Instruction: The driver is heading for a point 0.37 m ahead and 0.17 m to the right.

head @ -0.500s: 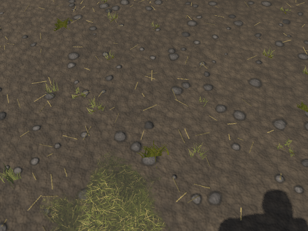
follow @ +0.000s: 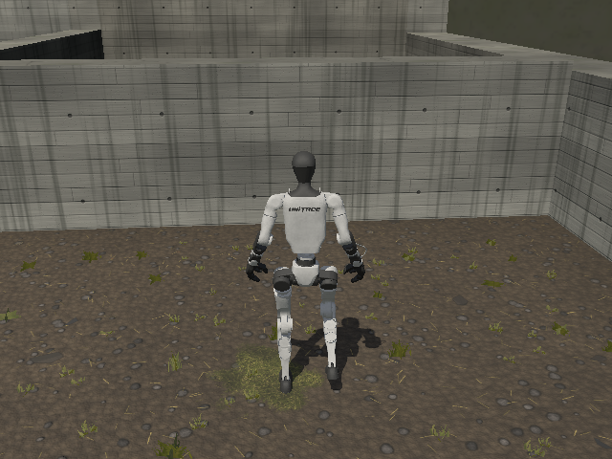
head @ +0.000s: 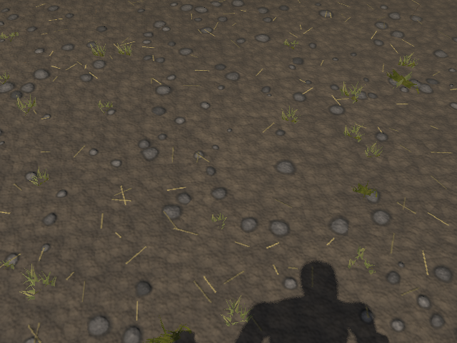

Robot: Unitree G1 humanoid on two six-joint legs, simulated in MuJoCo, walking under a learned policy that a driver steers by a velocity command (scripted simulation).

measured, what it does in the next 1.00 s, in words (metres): walks ahead, turning right: right foot, then left foot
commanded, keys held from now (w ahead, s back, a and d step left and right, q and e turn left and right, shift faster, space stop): w+e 0.30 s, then no key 0.70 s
